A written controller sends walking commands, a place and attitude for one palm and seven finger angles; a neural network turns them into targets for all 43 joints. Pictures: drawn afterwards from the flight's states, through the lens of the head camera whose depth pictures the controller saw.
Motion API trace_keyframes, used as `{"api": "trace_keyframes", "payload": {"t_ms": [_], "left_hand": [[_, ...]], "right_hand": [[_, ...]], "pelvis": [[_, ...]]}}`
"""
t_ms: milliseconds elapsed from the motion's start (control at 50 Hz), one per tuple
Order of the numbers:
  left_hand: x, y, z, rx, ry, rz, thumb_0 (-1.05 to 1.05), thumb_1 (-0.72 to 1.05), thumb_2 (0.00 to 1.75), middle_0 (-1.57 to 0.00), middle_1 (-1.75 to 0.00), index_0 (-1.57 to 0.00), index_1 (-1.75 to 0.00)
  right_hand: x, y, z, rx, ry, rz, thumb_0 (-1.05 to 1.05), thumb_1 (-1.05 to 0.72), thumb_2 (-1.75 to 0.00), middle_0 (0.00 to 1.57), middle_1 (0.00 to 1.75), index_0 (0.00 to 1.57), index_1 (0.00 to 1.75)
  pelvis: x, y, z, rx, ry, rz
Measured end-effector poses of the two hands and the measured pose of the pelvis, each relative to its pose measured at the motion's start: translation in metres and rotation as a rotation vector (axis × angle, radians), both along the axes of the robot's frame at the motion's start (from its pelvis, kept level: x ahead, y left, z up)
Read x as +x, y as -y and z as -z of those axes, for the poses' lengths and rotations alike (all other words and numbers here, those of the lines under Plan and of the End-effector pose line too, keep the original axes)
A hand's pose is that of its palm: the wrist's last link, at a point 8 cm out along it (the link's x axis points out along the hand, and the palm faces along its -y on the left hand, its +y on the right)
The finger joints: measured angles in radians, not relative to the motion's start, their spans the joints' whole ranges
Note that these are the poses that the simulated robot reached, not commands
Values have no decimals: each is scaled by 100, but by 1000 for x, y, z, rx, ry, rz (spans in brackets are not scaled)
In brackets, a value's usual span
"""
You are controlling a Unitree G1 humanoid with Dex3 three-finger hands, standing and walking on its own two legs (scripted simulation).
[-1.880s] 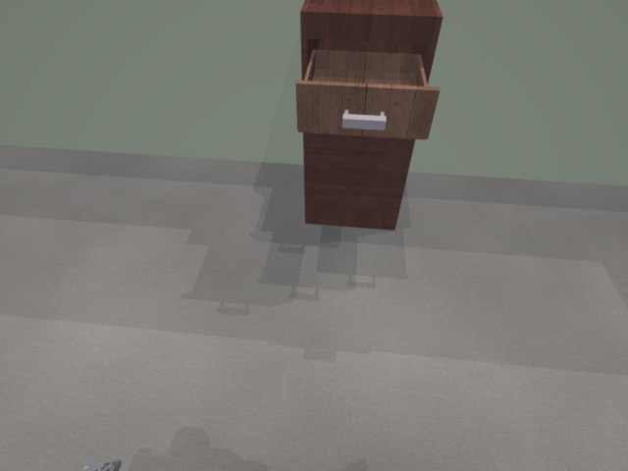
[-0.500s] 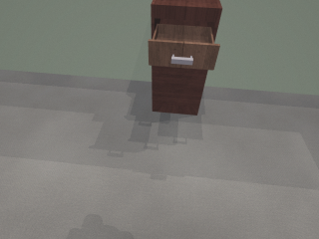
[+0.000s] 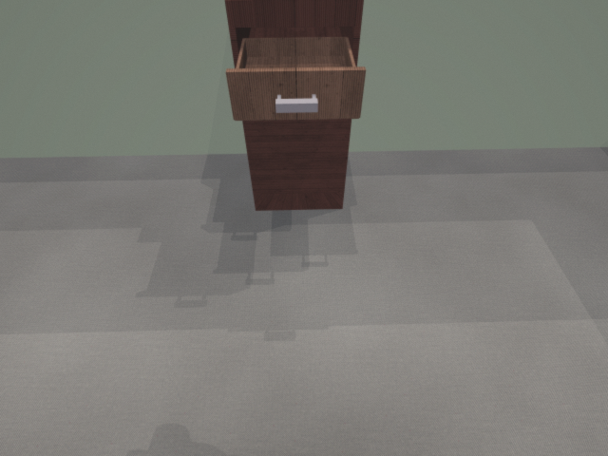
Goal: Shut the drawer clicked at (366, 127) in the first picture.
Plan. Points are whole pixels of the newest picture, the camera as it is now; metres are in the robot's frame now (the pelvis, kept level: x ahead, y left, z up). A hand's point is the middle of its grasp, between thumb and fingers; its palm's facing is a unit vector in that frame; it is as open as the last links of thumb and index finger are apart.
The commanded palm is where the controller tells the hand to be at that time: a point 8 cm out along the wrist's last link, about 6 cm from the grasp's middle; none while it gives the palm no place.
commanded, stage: walk to a spot facing it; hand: left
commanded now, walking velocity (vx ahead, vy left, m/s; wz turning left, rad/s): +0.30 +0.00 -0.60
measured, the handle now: (296, 101) +0.96 +0.11 -0.03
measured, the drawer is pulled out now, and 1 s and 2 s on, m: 0.30 0.30 0.30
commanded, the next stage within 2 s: none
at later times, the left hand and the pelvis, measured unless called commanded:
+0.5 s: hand out of the picture +0.10 +0.22 -0.17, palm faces -0.09 -0.98 -0.20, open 7.4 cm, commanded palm none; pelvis +0.14 +0.03 +0.00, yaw -15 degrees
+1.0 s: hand (322, 245) +0.56 +0.02 -0.14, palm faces -0.64 -0.75 -0.20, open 7.4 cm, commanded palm none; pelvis +0.30 -0.02 -0.01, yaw -35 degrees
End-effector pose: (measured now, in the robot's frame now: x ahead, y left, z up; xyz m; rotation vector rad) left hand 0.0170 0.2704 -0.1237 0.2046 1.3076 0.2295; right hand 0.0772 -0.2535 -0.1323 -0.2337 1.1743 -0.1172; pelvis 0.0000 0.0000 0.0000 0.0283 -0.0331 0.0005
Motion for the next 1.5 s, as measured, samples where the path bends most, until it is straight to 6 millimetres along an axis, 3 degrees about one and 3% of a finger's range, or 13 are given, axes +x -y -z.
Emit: {"api": "trace_keyframes", "payload": {"t_ms": [80,180,320,440,560,700,860,960,1040,1160,1320,1420,1500], "left_hand": [[5,24,7,-15,34,5,1,90,90,-20,-30,-20,-30],[-9,50,-2,-57,-43,-6,1,90,90,-20,-30,-20,-30],[0,53,-10,-96,-166,34,1,90,90,-21,-30,-20,-30],[48,24,-2,-86,-191,67,1,90,90,-21,-30,-20,-30],[144,-21,26,-67,-175,168,1,90,90,-21,-30,-20,-30],[320,-13,8,-61,42,378,1,91,90,-20,-29,-19,-30],[478,82,-15,-117,217,627,1,91,90,-19,-29,-19,-30],[544,173,-15,-167,266,783,1,91,90,-19,-29,-19,-30],[577,236,-4,-207,343,858,1,91,90,-20,-29,-19,-30],[570,249,1,-180,224,872,0,91,90,-20,-30,-20,-30],[583,212,6,-120,91,819,0,92,90,-21,-30,-20,-30],[612,186,23,-98,32,781,0,91,90,-21,-30,-20,-30],[635,183,26,-84,-23,822,1,91,90,-20,-30,-20,-30]], "right_hand": [[-17,11,18,24,-67,36,0,-90,-90,21,30,20,30],[-6,14,3,36,-69,75,1,-90,-90,20,30,20,30],[45,7,-18,36,35,145,1,-90,-90,20,30,20,30],[111,-14,-27,30,121,165,1,-90,-90,20,30,20,30],[156,-37,-25,-20,236,230,0,-90,-90,20,30,20,30],[102,-57,-28,-27,83,458,-1,-92,-90,21,30,21,30],[22,-75,-23,0,-185,667,-1,-92,-90,20,30,20,30],[-5,-92,-14,73,-326,786,0,-91,-90,20,30,20,30],[-4,-90,4,141,-393,849,0,-91,-90,20,30,20,30],[71,-33,7,98,-221,878,1,-91,-90,20,30,20,30],[196,41,-15,0,65,827,0,-91,-90,20,30,20,30],[256,62,-25,-84,155,804,0,-90,-90,20,30,20,30],[274,58,-37,-108,169,831,0,-90,-90,20,30,20,30]], "pelvis": [[11,12,10,-20,-2,17],[29,15,-5,-24,-21,60],[65,7,-17,-20,-48,143],[111,-14,-13,-27,-51,210],[162,-39,8,-39,-36,317],[207,-41,-10,-31,-30,430],[256,-24,-12,-22,-34,530],[286,5,-3,-19,-33,592],[305,39,16,-18,-26,626],[333,60,5,-37,-24,696],[382,70,-4,-33,-51,782],[423,69,5,-49,-55,836],[444,70,0,-56,-41,905]]}}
